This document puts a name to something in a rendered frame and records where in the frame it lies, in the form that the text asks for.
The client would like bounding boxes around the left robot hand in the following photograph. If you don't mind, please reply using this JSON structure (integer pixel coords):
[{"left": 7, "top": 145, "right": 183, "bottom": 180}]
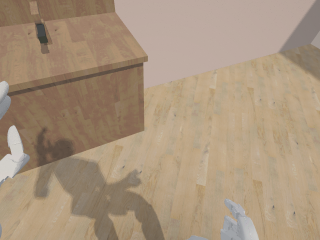
[{"left": 0, "top": 81, "right": 30, "bottom": 187}]

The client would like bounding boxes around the counter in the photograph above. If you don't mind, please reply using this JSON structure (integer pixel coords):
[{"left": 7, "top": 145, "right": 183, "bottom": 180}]
[{"left": 0, "top": 0, "right": 148, "bottom": 174}]

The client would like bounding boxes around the right robot hand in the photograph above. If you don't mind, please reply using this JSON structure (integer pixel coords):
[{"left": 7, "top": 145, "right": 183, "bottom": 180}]
[{"left": 220, "top": 198, "right": 259, "bottom": 240}]

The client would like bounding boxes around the tap lever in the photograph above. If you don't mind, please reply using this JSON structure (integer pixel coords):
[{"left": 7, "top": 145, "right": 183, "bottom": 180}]
[{"left": 36, "top": 23, "right": 48, "bottom": 44}]

